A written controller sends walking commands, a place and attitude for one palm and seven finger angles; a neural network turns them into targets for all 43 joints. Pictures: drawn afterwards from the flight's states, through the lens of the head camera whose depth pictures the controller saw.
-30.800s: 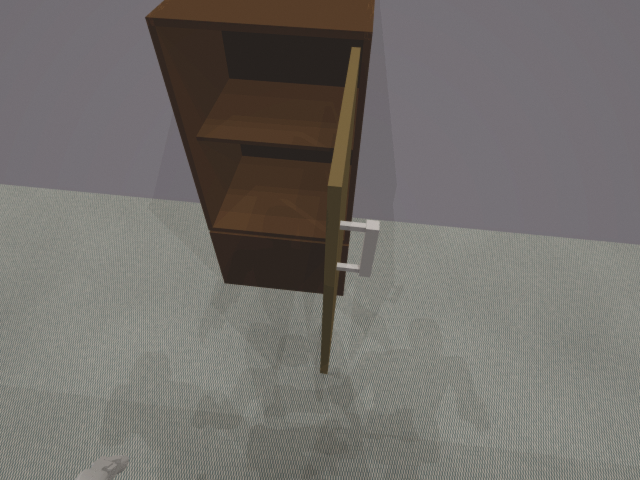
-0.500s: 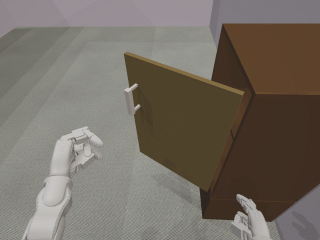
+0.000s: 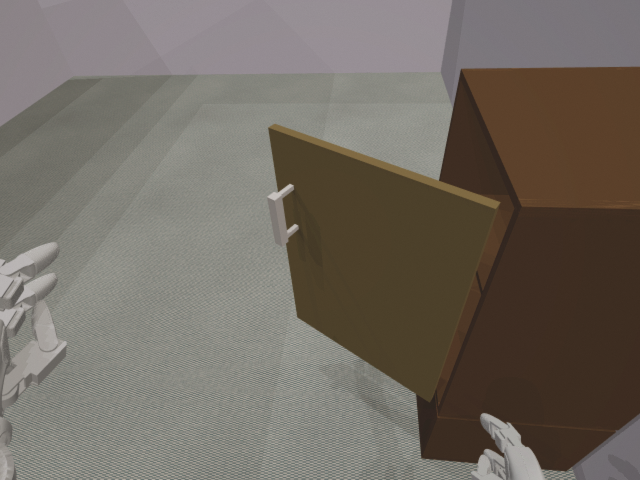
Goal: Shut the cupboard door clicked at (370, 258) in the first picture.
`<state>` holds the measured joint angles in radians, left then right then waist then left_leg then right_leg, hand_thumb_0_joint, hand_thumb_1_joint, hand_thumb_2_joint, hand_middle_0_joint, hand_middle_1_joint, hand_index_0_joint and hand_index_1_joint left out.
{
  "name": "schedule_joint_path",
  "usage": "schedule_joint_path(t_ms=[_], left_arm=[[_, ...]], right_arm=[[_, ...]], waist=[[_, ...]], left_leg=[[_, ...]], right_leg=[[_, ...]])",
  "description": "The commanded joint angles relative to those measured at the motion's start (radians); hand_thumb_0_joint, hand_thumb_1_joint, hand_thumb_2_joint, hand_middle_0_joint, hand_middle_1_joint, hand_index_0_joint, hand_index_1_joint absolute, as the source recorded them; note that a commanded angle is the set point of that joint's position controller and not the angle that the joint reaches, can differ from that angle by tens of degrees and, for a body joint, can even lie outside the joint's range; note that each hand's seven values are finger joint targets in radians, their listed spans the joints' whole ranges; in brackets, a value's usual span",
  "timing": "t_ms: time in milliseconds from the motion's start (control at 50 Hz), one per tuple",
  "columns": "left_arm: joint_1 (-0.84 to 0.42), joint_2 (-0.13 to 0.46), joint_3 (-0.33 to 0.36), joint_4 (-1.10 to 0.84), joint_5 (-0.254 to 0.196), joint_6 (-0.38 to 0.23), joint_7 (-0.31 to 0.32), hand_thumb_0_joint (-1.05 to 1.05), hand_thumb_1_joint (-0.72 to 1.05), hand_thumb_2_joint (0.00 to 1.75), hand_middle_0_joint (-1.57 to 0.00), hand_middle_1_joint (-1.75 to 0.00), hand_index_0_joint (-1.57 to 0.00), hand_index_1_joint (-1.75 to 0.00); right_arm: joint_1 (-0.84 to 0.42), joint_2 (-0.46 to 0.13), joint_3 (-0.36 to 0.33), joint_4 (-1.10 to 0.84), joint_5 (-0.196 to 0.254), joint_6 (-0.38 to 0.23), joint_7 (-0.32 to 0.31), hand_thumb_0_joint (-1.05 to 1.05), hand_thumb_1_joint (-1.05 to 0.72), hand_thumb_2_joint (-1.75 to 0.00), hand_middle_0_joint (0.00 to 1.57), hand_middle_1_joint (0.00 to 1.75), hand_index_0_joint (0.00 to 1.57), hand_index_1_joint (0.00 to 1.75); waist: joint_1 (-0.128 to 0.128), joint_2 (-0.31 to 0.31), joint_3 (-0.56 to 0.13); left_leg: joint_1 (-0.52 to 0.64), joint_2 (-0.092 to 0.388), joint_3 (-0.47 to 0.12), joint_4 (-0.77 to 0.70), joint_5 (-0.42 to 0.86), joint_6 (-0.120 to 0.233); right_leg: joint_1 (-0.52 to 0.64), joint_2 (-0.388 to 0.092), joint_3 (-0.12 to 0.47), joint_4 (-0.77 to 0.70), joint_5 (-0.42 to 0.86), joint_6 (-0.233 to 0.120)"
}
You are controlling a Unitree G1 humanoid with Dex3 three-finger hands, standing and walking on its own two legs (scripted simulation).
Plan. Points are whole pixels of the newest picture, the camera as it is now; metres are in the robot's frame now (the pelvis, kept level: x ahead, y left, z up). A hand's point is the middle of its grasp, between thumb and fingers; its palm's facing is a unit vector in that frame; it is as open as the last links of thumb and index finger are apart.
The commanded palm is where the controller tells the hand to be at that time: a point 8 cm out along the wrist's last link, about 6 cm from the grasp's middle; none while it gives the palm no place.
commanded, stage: draw the hand back to the body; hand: left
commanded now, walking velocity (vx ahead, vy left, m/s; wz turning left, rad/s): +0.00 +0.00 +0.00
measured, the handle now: (284, 215) +0.60 +0.16 -0.02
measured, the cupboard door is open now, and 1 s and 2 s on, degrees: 58 58 58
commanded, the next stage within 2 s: step back with the hand held close in 0.32 s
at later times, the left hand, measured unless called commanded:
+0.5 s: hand (77, 349) +0.18 +0.26 +0.16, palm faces +0.45 -0.78 -0.43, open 7.4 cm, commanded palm +0.13 +0.29 +0.17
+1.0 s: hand (16, 390) +0.14 +0.30 +0.15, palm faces +0.40 -0.77 -0.49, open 7.4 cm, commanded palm +0.09 +0.32 +0.17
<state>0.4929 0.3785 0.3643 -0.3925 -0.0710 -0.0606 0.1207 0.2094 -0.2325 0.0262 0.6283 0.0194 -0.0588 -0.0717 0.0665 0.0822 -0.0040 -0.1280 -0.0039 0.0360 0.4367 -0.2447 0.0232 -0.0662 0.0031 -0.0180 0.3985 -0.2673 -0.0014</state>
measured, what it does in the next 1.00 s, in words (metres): shifts its weight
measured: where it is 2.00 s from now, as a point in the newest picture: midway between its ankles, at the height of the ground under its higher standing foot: outside the picture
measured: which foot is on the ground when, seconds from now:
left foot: down 0.00-1.00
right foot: down 0.00-1.00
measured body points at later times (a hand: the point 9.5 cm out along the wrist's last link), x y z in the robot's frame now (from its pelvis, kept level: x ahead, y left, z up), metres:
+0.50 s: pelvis -0.01 -0.01 +0.00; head -0.03 -0.04 +0.45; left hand +0.15 +0.30 +0.19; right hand +0.17 -0.24 -0.09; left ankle +0.00 +0.10 -0.74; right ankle -0.03 -0.12 -0.74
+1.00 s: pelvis -0.06 +0.03 -0.01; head -0.06 +0.03 +0.44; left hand +0.12 +0.34 +0.18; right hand +0.11 -0.22 -0.08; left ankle +0.00 +0.10 -0.74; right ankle -0.03 -0.12 -0.74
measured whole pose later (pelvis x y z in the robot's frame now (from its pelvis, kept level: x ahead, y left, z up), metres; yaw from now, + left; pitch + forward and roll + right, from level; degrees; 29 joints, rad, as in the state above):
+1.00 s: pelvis -0.06 +0.03 -0.01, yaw -2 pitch +0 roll -2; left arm 0.56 0.44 0.42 -0.42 -0.06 -0.17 0.14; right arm 0.19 -0.24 0.00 0.55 0.03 0.02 -0.10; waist 0.00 0.04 -0.02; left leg -0.35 -0.01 0.07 0.55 -0.20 0.07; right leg -0.29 0.00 0.01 0.50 -0.21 0.04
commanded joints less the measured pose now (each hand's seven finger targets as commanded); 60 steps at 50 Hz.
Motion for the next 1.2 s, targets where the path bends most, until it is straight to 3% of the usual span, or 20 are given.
schedule_joint_path(t_ms=[0, 100, 180, 260, 420, 440, 460, 520, 580, 660, 680, 720, 840, 960, 980, 1000, 1060, 1080, 1140, 1180], left_arm=[[-0.11, 0.128, 0.058, -0.15, 0.003, -0.065, 0.008, 0.0, 0.9, 0.9, -0.2, -0.3, -0.2, -0.3], [-0.148, 0.161, 0.08, -0.17, 0.007, -0.08, 0.012, 0.0, 0.9, 0.9, -0.2, -0.3, -0.2, -0.3], [-0.122, 0.203, 0.117, -0.199, 0.007, -0.089, 0.017, 0.0, 0.9, 0.9, -0.2, -0.3, -0.2, -0.3], [-0.119, 0.187, 0.106, -0.225, 0.011, -0.095, 0.019, 0.0, 0.9, 0.9, -0.2, -0.3, -0.2, -0.3], [-0.081, 0.159, 0.102, -0.141, -0.003, -0.089, 0.006, 0.0, 0.9, 0.9, -0.2, -0.3, -0.2, -0.3], [-0.176, 0.267, 0.195, -0.188, 0.003, -0.127, 0.011, 0.0, 0.9, 0.9, -0.2, -0.3, -0.2, -0.3], [-0.096, 0.218, 0.158, -0.12, 0.002, -0.136, 0.006, 0.0, 0.9, 0.9, -0.2, -0.3, -0.2, -0.3], [-0.064, 0.192, 0.118, -0.135, 0.009, -0.155, 0.004, 0.0, 0.9, 0.9, -0.2, -0.3, -0.2, -0.3], [-0.044, 0.225, 0.142, -0.193, 0.008, -0.163, 0.015, 0.0, 0.9, 0.9, -0.2, -0.3, -0.2, -0.3], [-0.005, 0.258, 0.183, -0.251, 0.002, -0.155, 0.028, 0.0, 0.9, 0.9, -0.2, -0.3, -0.2, -0.3], [0.014, 0.286, 0.212, -0.253, 0.001, -0.15, 0.031, 0.0, 0.9, 0.9, -0.2, -0.3, -0.2, -0.3], [0.047, 0.263, 0.203, -0.247, -0.004, -0.146, 0.032, 0.0, 0.9, 0.9, -0.2, -0.3, -0.2, -0.3], [0.085, 0.243, 0.198, -0.201, -0.006, -0.149, 0.038, 0.0, 0.9, 0.9, -0.2, -0.3, -0.2, -0.3], [0.018, 0.224, 0.178, -0.21, 0.02, -0.178, 0.044, 0.0, 0.9, 0.9, -0.2, -0.3, -0.2, -0.3], [-0.015, 0.248, 0.196, -0.24, 0.031, -0.191, 0.046, 0.0, 0.9, 0.9, -0.2, -0.3, -0.2, -0.3], [-0.021, 0.226, 0.184, -0.248, 0.037, -0.199, 0.046, 0.0, 0.9, 0.9, -0.2, -0.3, -0.2, -0.3], [-0.091, 0.225, 0.186, -0.296, 0.056, -0.218, 0.049, 0.0, 0.9, 0.9, -0.2, -0.3, -0.2, -0.3], [-0.115, 0.26, 0.217, -0.32, 0.066, -0.226, 0.05, 0.0, 0.9, 0.9, -0.2, -0.3, -0.2, -0.3], [-0.088, 0.235, 0.214, -0.313, 0.068, -0.24, 0.045, 0.0, 0.9, 0.9, -0.2, -0.3, -0.2, -0.3], [-0.027, 0.259, 0.244, -0.299, 0.058, -0.249, 0.044, 0.0, 0.9, 0.9, -0.2, -0.3, -0.2, -0.3]], right_arm=[[-0.138, -0.103, -0.041, -0.155, -0.001, -0.073, -0.013, 0.0, -0.9, -0.9, 0.2, 0.3, 0.2, 0.3], [-0.144, -0.104, -0.049, -0.158, -0.002, -0.082, -0.023, 0.0, -0.9, -0.9, 0.2, 0.3, 0.2, 0.3], [-0.151, -0.097, -0.045, -0.151, -0.006, -0.095, -0.025, 0.0, -0.9, -0.9, 0.2, 0.3, 0.2, 0.3], [-0.155, -0.084, -0.038, -0.15, -0.005, -0.105, -0.023, 0.0, -0.9, -0.9, 0.2, 0.3, 0.2, 0.3], [-0.146, -0.093, -0.048, -0.153, -0.002, -0.092, -0.021, 0.0, -0.9, -0.9, 0.2, 0.3, 0.2, 0.3], [-0.146, -0.134, -0.061, -0.174, 0.003, -0.068, -0.015, 0.0, -0.9, -0.9, 0.2, 0.3, 0.2, 0.3], [-0.145, -0.121, -0.061, -0.156, -0.001, -0.055, -0.016, 0.0, -0.9, -0.9, 0.2, 0.3, 0.2, 0.3], [-0.144, -0.112, -0.062, -0.164, 0.0, -0.032, -0.014, 0.0, -0.9, -0.9, 0.2, 0.3, 0.2, 0.3], [-0.141, -0.127, -0.074, -0.175, -0.001, -0.019, -0.024, 0.0, -0.9, -0.9, 0.2, 0.3, 0.2, 0.3], [-0.134, -0.127, -0.078, -0.211, 0.001, 0.013, -0.037, 0.0, -0.9, -0.9, 0.2, 0.3, 0.2, 0.3], [-0.138, -0.132, -0.081, -0.213, 0.0, 0.021, -0.039, 0.0, -0.9, -0.9, 0.2, 0.3, 0.2, 0.3], [-0.131, -0.126, -0.08, -0.227, 0.003, 0.038, -0.039, 0.0, -0.9, -0.9, 0.2, 0.3, 0.2, 0.3], [-0.121, -0.137, -0.083, -0.231, 0.006, 0.046, -0.04, 0.0, -0.9, -0.9, 0.2, 0.3, 0.2, 0.3], [-0.119, -0.15, -0.076, -0.237, 0.008, 0.016, -0.043, 0.0, -0.9, -0.9, 0.2, 0.3, 0.2, 0.3], [-0.126, -0.158, -0.079, -0.239, 0.005, 0.007, -0.046, 0.0, -0.9, -0.9, 0.2, 0.3, 0.2, 0.3], [-0.118, -0.152, -0.076, -0.239, 0.003, -0.001, -0.047, 0.0, -0.9, -0.9, 0.2, 0.3, 0.2, 0.3], [-0.103, -0.161, -0.079, -0.233, -0.006, -0.023, -0.046, 0.0, -0.9, -0.9, 0.2, 0.3, 0.2, 0.3], [-0.112, -0.166, -0.083, -0.233, -0.009, -0.033, -0.047, 0.0, -0.9, -0.9, 0.2, 0.3, 0.2, 0.3], [-0.104, -0.156, -0.087, -0.228, -0.012, -0.054, -0.04, 0.0, -0.9, -0.9, 0.2, 0.3, 0.2, 0.3], [-0.085, -0.15, -0.092, -0.223, -0.011, -0.061, -0.033, 0.0, -0.9, -0.9, 0.2, 0.3, 0.2, 0.3]], waist=[[-0.027, -0.052, 0.02], [-0.015, -0.077, -0.039], [-0.001, -0.032, -0.062], [-0.005, 0.047, -0.032], [-0.008, -0.067, 0.005], [-0.044, -0.059, 0.025], [-0.05, -0.106, 0.004], [-0.053, -0.093, -0.059], [-0.053, -0.037, -0.138], [-0.053, -0.037, -0.221], [-0.047, -0.02, -0.234], [-0.052, -0.041, -0.231], [-0.059, -0.037, -0.169], [-0.066, 0.006, -0.068], [-0.062, 0.039, -0.067], [-0.066, 0.057, -0.063], [-0.065, 0.115, -0.052], [-0.058, 0.131, -0.062], [-0.061, 0.138, -0.054], [-0.064, 0.07, -0.07]], left_leg=[[0.016, 0.031, -0.011, -0.077, 0.152, 0.002], [0.036, 0.024, -0.008, -0.077, 0.126, 0.013], [0.036, 0.015, 0.003, -0.06, 0.151, 0.013], [0.032, 0.015, 0.008, -0.062, 0.16, 0.004], [0.024, 0.025, 0.01, -0.073, 0.143, 0.008], [-0.037, 0.034, -0.009, -0.006, 0.064, 0.023], [-0.034, 0.028, -0.016, 0.029, 0.052, 0.022], [-0.04, 0.028, -0.013, 0.044, 0.098, 0.017], [-0.01, 0.048, -0.019, 0.006, 0.249, 0.016], [-0.011, 0.074, -0.033, 0.007, 0.481, 0.018], [-0.023, 0.078, -0.037, 0.011, 0.497, 0.016], [-0.059, 0.089, -0.042, 0.009, 0.5, 0.014], [-0.235, 0.11, -0.071, -0.04, 0.243, 0.029], [-0.547, 0.139, -0.139, -0.155, -0.301, 0.075], [-0.602, 0.151, -0.162, -0.186, -0.383, 0.086], [-0.648, 0.167, -0.18, -0.208, -0.436, 0.095], [-0.748, 0.216, -0.222, -0.252, -0.553, 0.112], [-0.776, 0.232, -0.247, -0.269, -0.595, 0.121], [-0.768, 0.233, -0.224, -0.215, -0.596, 0.115], [-0.67, 0.183, -0.173, -0.129, -0.532, 0.085]], right_leg=[[-0.092, -0.003, -0.01, -0.078, 0.139, -0.002], [-0.074, -0.006, 0.0, -0.08, 0.107, 0.0], [-0.048, -0.008, 0.014, -0.087, 0.143, -0.004], [-0.057, -0.006, 0.011, -0.084, 0.153, -0.007], [-0.078, -0.003, 0.013, -0.1, 0.122, 0.001], [-0.175, -0.061, 0.132, -0.157, 0.138, -0.007], [-0.198, -0.095, 0.148, -0.165, 0.141, -0.017], [-0.177, -0.12, 0.142, -0.119, 0.239, -0.026], [-0.125, -0.086, 0.084, -0.038, 0.386, -0.008], [-0.055, -0.044, 0.038, 0.06, 0.523, 0.011], [-0.045, -0.043, 0.04, 0.072, 0.532, 0.011], [-0.035, -0.039, 0.04, 0.095, 0.524, 0.011], [-0.02, -0.026, 0.059, 0.11, 0.387, 0.017], [0.074, 0.01, 0.065, 0.174, 0.186, 0.028], [0.111, 0.026, 0.058, 0.201, 0.166, 0.032], [0.137, 0.037, 0.048, 0.241, 0.159, 0.035], [0.188, 0.066, 0.029, 0.344, 0.12, 0.042], [0.213, 0.084, 0.028, 0.377, 0.106, 0.046], [0.176, 0.09, 0.046, 0.39, 0.072, 0.037], [0.082, 0.067, 0.095, 0.289, 0.062, 0.007]])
